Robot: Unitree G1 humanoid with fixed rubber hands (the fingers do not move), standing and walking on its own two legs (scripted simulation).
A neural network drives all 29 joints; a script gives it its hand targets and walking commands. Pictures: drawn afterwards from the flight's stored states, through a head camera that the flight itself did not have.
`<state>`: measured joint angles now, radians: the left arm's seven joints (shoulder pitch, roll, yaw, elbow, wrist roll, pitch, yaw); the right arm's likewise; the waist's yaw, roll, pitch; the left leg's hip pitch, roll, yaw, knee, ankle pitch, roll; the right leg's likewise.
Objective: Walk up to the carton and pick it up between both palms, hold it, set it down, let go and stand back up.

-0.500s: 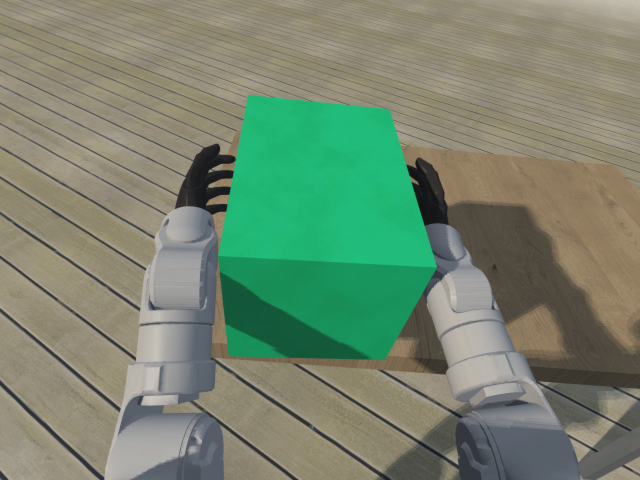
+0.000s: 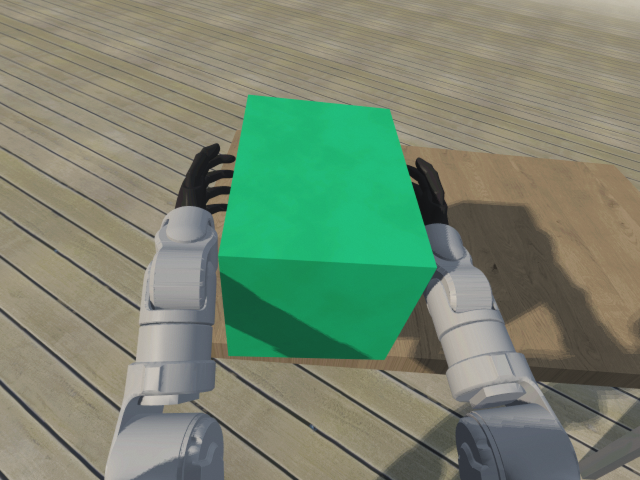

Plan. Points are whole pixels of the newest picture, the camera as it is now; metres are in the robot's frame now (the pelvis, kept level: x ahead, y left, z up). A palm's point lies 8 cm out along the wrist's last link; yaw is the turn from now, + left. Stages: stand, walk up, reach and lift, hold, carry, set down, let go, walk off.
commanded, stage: hold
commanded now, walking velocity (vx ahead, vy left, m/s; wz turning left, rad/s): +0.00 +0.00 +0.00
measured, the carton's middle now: (314, 223) +0.38 +0.00 +0.16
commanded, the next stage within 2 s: none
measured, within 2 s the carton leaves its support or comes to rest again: neither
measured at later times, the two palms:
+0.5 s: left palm (195, 210) +0.36 +0.14 +0.19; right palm (428, 223) +0.37 -0.14 +0.17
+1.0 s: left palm (195, 210) +0.36 +0.14 +0.19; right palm (428, 223) +0.37 -0.14 +0.17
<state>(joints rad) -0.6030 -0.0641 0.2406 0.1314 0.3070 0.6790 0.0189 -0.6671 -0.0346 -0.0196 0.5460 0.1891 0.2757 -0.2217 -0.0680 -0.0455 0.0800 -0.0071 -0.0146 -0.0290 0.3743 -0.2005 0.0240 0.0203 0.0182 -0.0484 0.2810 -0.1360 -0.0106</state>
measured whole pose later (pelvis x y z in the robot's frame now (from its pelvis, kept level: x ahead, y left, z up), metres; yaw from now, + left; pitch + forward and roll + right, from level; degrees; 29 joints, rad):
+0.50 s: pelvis +0.00 +0.00 +0.00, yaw +0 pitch -10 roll -1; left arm -0.60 -0.06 0.24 0.13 0.31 0.68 0.02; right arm -0.67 -0.03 -0.02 0.55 0.19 0.27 -0.22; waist -0.07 -0.05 0.08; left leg -0.01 -0.01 -0.03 0.37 -0.20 0.02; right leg 0.02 0.02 -0.05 0.28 -0.14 -0.01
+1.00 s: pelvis +0.00 +0.00 +0.00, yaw +0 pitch -10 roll -1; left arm -0.61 -0.06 0.24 0.13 0.31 0.68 0.02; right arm -0.67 -0.03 -0.02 0.55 0.18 0.27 -0.22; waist -0.07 -0.05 0.08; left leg -0.01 -0.01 -0.03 0.37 -0.20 0.02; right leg 0.02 0.02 -0.05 0.28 -0.14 -0.01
